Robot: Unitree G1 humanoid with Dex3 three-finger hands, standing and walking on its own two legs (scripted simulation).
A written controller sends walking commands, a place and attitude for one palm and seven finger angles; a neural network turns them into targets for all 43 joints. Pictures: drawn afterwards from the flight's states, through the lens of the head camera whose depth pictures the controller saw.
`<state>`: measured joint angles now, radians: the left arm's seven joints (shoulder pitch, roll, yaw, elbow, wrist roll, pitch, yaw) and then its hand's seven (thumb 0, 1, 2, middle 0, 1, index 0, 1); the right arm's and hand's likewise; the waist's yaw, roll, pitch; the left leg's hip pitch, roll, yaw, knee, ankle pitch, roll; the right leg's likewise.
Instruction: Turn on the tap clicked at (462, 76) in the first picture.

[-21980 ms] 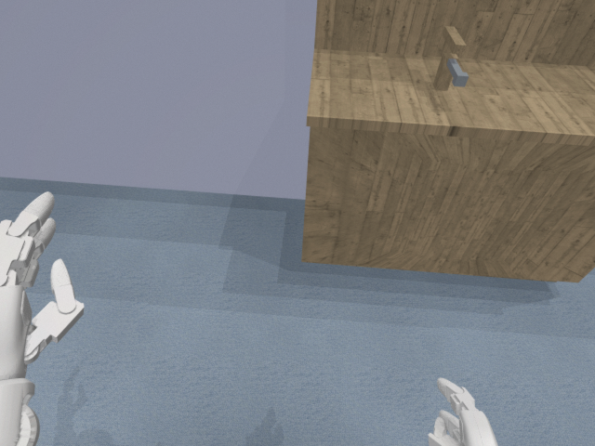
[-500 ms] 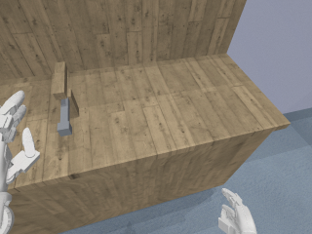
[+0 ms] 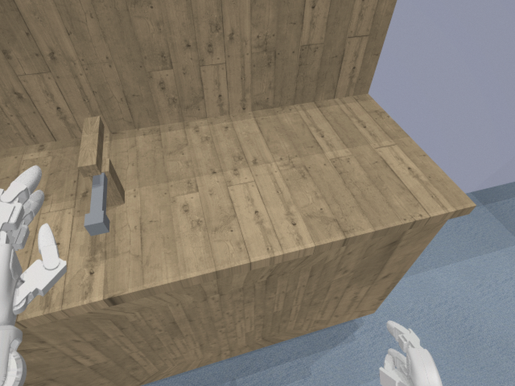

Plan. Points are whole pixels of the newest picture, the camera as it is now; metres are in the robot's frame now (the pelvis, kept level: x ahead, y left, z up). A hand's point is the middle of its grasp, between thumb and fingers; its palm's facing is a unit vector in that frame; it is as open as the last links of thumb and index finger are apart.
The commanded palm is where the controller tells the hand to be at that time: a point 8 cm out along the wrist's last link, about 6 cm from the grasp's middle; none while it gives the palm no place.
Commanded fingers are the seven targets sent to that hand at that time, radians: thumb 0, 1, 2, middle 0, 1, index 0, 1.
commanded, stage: come to a stop and stand still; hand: left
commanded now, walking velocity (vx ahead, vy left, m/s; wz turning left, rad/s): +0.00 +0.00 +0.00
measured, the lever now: (97, 223) +0.33 +0.29 +0.06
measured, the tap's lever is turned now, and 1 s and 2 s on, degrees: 0 0 0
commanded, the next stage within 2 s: look again from close up in 0.64 s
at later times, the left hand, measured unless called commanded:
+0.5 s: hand (30, 262) +0.21 +0.28 +0.16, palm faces +0.37 -0.85 -0.37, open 7.4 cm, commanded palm +0.16 +0.32 +0.17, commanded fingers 0.00 0.90 0.90 -0.20 -0.30 -0.20 -0.30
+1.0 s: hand (38, 261) +0.22 +0.27 +0.15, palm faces +0.28 -0.87 -0.40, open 7.4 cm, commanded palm +0.16 +0.32 +0.17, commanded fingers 0.00 0.90 0.90 -0.20 -0.30 -0.20 -0.30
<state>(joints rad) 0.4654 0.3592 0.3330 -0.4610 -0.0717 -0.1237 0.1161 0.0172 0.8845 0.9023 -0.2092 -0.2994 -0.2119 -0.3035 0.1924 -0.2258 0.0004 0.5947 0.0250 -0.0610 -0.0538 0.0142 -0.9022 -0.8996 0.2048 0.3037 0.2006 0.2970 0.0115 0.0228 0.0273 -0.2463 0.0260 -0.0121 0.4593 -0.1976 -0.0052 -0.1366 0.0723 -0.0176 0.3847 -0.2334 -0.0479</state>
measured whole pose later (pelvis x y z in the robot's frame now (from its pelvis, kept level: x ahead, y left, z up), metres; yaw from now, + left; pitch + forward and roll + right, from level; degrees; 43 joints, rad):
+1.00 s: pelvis -0.01 +0.05 +0.00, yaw -1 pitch +0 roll -1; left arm 0.45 0.37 0.33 -0.44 -0.05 -0.25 0.06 0.02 0.89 0.90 -0.20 -0.30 -0.21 -0.30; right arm 0.21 -0.21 0.01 0.56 0.02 -0.14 0.01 0.01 -0.90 -0.90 0.21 0.30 0.20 0.30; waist 0.00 -0.01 0.03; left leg -0.28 -0.03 0.04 0.47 -0.19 0.06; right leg -0.20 0.01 0.03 0.44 -0.24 0.02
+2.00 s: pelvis -0.01 -0.02 -0.01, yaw -2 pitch +0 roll -1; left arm 0.45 0.40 0.38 -0.51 -0.09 -0.16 0.06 0.02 0.88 0.90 -0.21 -0.30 -0.21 -0.30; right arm 0.22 -0.21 -0.02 0.56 0.01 -0.09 -0.04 0.01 -0.90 -0.90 0.21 0.30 0.20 0.30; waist -0.01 0.00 0.04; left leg -0.32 0.07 -0.01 0.54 -0.22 -0.03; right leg -0.22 0.12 -0.01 0.46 -0.24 -0.08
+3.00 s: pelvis -0.01 -0.01 -0.01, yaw -1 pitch +0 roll -2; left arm 0.47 0.40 0.39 -0.55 -0.09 -0.13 0.07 0.02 0.88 0.90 -0.21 -0.30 -0.21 -0.30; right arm 0.20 -0.19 -0.01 0.55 0.02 -0.07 -0.03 0.01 -0.90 -0.90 0.21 0.30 0.20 0.30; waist 0.00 0.00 0.06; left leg -0.33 0.06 -0.02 0.57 -0.24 -0.03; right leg -0.21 0.11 -0.03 0.47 -0.27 -0.07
